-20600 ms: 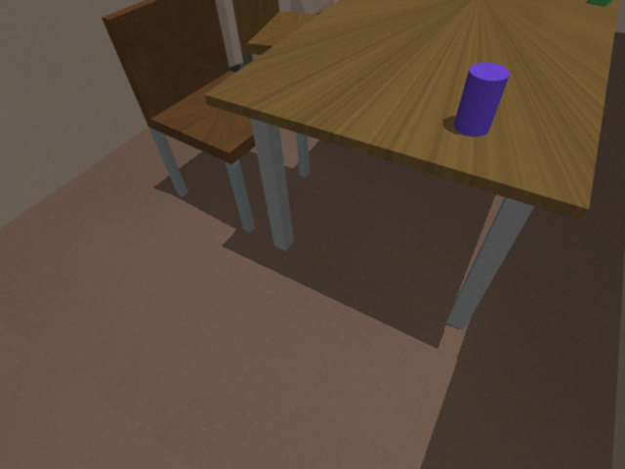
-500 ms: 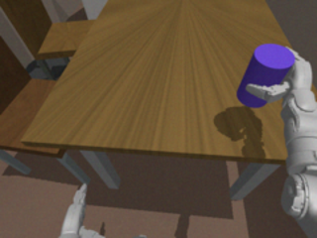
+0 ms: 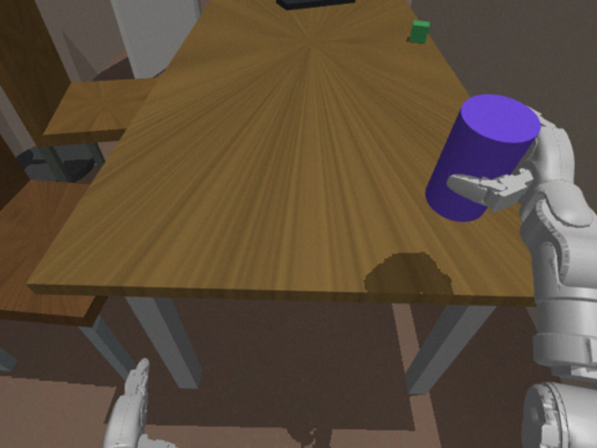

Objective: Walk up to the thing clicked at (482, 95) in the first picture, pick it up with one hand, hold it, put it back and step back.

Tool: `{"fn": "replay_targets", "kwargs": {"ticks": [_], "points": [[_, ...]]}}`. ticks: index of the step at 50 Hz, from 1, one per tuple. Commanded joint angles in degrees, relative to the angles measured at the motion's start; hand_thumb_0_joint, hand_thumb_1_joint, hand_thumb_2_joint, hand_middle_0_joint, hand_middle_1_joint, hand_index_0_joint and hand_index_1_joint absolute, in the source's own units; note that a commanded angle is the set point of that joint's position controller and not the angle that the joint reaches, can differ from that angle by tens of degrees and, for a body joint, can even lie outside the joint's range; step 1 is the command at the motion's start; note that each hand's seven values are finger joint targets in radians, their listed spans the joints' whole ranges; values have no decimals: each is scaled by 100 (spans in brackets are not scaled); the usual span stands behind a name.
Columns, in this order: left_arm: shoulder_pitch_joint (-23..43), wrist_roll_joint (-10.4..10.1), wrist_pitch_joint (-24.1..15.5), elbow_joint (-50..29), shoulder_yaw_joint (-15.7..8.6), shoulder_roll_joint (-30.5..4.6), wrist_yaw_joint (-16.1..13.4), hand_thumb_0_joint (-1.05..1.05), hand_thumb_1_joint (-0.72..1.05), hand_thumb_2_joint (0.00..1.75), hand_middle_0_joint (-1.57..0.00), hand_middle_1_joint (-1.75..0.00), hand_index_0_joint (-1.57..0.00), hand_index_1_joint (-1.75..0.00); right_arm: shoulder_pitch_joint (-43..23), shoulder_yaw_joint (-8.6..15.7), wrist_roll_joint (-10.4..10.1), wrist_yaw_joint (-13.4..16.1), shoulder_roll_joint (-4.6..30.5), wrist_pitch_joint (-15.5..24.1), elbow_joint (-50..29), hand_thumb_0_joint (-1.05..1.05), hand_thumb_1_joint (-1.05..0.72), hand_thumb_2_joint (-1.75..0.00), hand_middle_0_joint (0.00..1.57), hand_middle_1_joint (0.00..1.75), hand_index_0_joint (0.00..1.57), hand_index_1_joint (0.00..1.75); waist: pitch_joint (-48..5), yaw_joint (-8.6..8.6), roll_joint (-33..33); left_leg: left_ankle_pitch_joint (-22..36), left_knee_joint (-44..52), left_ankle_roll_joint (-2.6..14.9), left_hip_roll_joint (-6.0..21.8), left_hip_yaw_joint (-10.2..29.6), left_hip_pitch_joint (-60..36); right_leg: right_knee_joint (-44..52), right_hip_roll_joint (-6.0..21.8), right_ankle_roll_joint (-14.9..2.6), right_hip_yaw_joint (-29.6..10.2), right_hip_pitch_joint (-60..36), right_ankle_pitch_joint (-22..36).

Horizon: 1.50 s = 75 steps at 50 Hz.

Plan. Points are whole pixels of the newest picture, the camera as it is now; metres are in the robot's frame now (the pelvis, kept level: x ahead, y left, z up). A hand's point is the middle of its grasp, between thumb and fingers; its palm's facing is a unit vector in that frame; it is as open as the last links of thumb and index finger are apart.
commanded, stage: lift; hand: right
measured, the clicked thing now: (474, 162) +0.39 -0.16 +0.22
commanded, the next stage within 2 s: hold in 0.52 s
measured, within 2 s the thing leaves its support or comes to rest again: neither
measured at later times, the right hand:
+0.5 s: hand (514, 166) +0.34 -0.17 +0.25, palm faces +0.14 +0.99 -0.03, open 11.3 cm
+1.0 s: hand (527, 149) +0.34 -0.18 +0.27, palm faces +0.13 +0.99 -0.03, open 11.3 cm
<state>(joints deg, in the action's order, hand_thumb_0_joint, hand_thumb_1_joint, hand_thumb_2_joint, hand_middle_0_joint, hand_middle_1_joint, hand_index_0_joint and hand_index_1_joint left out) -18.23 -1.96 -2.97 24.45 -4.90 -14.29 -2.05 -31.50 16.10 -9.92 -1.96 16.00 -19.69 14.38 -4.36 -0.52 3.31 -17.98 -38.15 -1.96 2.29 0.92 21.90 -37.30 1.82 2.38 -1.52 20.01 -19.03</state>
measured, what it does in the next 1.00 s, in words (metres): stands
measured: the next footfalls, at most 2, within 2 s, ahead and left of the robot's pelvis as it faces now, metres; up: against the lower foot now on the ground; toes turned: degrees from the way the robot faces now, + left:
none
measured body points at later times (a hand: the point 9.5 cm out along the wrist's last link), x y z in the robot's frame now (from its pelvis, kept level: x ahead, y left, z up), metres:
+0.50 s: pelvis -0.02 +0.00 +0.00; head -0.05 +0.03 +0.45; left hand +0.15 +0.26 -0.06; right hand +0.33 -0.23 +0.26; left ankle +0.02 +0.14 -0.72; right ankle +0.01 -0.15 -0.72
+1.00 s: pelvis +0.00 +0.00 +0.01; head -0.04 +0.03 +0.45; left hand +0.17 +0.25 -0.06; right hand +0.33 -0.23 +0.28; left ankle +0.02 +0.14 -0.72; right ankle +0.01 -0.15 -0.72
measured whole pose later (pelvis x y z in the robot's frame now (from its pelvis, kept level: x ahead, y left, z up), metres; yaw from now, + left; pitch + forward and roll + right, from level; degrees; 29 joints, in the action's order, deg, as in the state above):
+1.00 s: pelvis +0.00 +0.00 +0.01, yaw -1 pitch -1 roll +0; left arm -15.0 -2.1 -9.7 33.1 -4.5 -14.1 -2.0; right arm -27.2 17.7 -12.8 -2.3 16.9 -38.4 -5.4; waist -4.9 0.4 4.5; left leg -16.3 -34.4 -2.0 2.8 -0.1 16.6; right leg -33.8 1.4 2.3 -2.4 15.3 -17.1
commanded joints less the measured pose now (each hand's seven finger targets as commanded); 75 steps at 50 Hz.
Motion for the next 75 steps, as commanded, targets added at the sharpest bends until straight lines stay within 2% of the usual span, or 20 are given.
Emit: {"fn": "replay_targets", "kwargs": {"ticks": [1, 7, 12, 17, 20, 26, 28, 30, 32, 40, 43, 48, 49, 50, 56, 58, 64, 67, 69, 75], "points": [[640, -25, -373, -1012, -221, -630, -34, 0, -53, 5, -3, -5, -3, -4, -2642, 427, -121, 11, 1356, 189, -1849, 0, 6, -125, 120, 139, 126, 139, -1558, 58, -403, 1144, 631, 66, -172, -379, -620, 486, -223, -282, 295, -633, 1076], [639, -29, -467, -816, -409, -798, -49, 0, -54, 5, -3, -4, -3, -4, -2493, 416, -167, 47, 1336, -115, -2405, 0, 3, -126, 121, 140, 126, 140, -1265, -11, -366, 833, 801, 59, -152, -358, -463, 600, -253, -296, 305, -651, 765], [954, -43, -601, -877, -185, -580, -40, 0, -54, 5, -3, -4, -3, -4, -2355, 412, -247, 44, 1230, -357, -2469, 0, 2, -123, 121, 138, 126, 138, -1021, 49, -479, 261, 976, 20, -119, -317, -469, 701, -262, -324, 270, -518, 308], [809, -31, -687, -663, -29, -471, -36, 0, -54, 5, -3, -4, -3, -4, -2328, 342, -238, 39, 1172, -555, -2761, 0, 0, -123, 120, 138, 125, 138, -1111, 75, -387, 365, 934, 48, -156, -383, -485, 727, -274, -305, 242, -644, 415], [937, -35, -753, -629, -366, -806, -67, 0, -54, 5, -3, -4, -3, -4, -2229, 505, -260, 46, 1311, -718, -2702, 0, 1, -123, 120, 137, 125, 137, -1135, 60, -362, 441, 939, 51, -171, -413, -517, 785, -261, -295, 225, -700, 458], [1074, -41, -876, -595, -176, -631, -54, 0, -54, 5, -4, -4, -3, -4, -2273, 488, -299, 51, 1272, -880, -2959, 0, -6, -124, 122, 138, 127, 138, -982, 126, -320, 200, 1001, 74, -203, -464, -534, 879, -248, -277, 167, -617, 266], [1042, -35, -896, -606, -69, -534, -47, 0, -54, 5, -4, -5, -4, -4, -2365, 438, -287, 48, 1255, -902, -3066, 0, -5, -125, 122, 139, 127, 139, -1016, 143, -237, 244, 992, 84, -210, -472, -555, 887, -247, -263, 154, -627, 302], [1038, -44, -895, -398, -246, -676, -45, 0, -54, 5, -4, -5, -4, -4, -2155, 520, -281, 54, 1309, -996, -2831, 0, -4, -127, 123, 141, 129, 141, -1015, 141, -261, 392, 961, 89, -224, -474, -568, 910, -237, -250, 133, -648, 422], [1028, -33, -921, -455, -149, -611, -32, 0, -54, 5, -4, -5, -4, -5, -2350, 417, -291, 20, 1252, -1016, -3125, 0, -1, -127, 121, 140, 127, 140, -1043, 105, -162, 385, 963, 89, -221, -471, -547, 895, -245, -249, 149, -708, 422], [1128, -59, -1038, -424, -399, -846, -53, 0, -54, 5, -4, -5, -4, -5, -2399, 573, -354, -8, 1371, -1163, -3375, 0, -2, -128, 122, 141, 127, 141, -1143, 67, -319, 684, 976, 93, -227, -490, -606, 870, -235, -248, 142, -912, 759], [1028, -56, -1048, -272, 0, -465, -13, 0, -55, 5, -4, -5, -4, -5, -2285, 517, -376, -23, 1253, -1222, -3354, 0, -4, -128, 121, 140, 127, 140, -1125, 154, -364, 750, 967, 92, -217, -495, -690, 842, -252, -252, 139, -815, 859], [1107, -38, -999, -55, -287, -753, -33, 0, -54, 5, -4, -5, -4, -5, -2164, 581, -346, -52, 1366, -1440, -3294, 0, -1, -131, 123, 144, 129, 144, -1287, 113, -104, 1115, 948, 84, -167, -455, -751, 798, -295, -243, 185, -947, 1202], [1181, -39, -1016, -191, -112, -646, -13, 0, -54, 4, -4, -5, -4, -4, -2337, 538, -356, -55, 1312, -1456, -3418, 0, -4, -130, 124, 143, 130, 143, -1234, 152, -191, 1072, 946, 79, -178, -471, -760, 797, -290, -239, 178, -923, 1186], [1073, -44, -1015, -127, -230, -711, -25, 0, -54, 4, -4, -5, -4, -4, -2293, 553, -350, -52, 1293, -1480, -3478, 0, -5, -129, 123, 142, 128, 142, -1290, 114, -146, 1127, 933, 98, -180, -479, -764, 795, -271, -233, 174, -998, 1269], [1125, -64, -995, -167, -44, -533, 2, 0, -54, 5, -4, -5, -4, -5, -1913, 686, -396, -62, 1310, -1624, -3194, 0, -2, -130, 123, 143, 129, 143, -1139, 167, -520, 1231, 990, 34, -161, -475, -825, 770, -305, -280, 197, -885, 1330], [1155, -66, -996, -191, -284, -757, -26, 0, -54, 5, -4, -5, -4, -5, -2023, 770, -400, -25, 1425, -1627, -3301, 0, -2, -129, 123, 142, 129, 142, -1146, 133, -508, 1222, 968, 49, -182, -497, -783, 798, -283, -271, 174, -948, 1335], [1083, -76, -1021, -298, -50, -518, 3, 0, -54, 5, -4, -5, -5, -5, -1890, 532, -393, -55, 1143, -1516, -3652, 0, -2, -130, 122, 142, 128, 142, -1137, 159, -377, 1254, 937, 77, -180, -488, -800, 793, -275, -254, 181, -993, 1435], [1090, -68, -1027, -105, -265, -688, -3, 0, -54, 5, -4, -5, -5, -5, -1903, 652, -349, -74, 1377, -1494, -3728, 0, -2, -130, 123, 142, 128, 142, -1224, 134, -148, 1235, 909, 99, -187, -493, -758, 811, -268, -240, 160, -1042, 1435], [1142, -65, -1055, -157, -224, -688, 6, 0, -54, 5, -4, -5, -5, -5, -1864, 480, -361, -101, 1184, -1498, -3788, 0, -4, -130, 123, 142, 129, 142, -1181, 91, -32, 1161, 912, 112, -195, -498, -721, 841, -251, -226, 137, -1090, 1375], [1089, -54, -1092, 22, -164, -571, 7, 0, -54, 5, -4, -5, -5, -5, -1777, 655, -430, -88, 1289, -1479, -3881, 0, -5, -130, 123, 142, 129, 142, -1152, 100, -133, 1084, 975, 94, -195, -491, -780, 828, -262, -250, 161, -1007, 1227]]}}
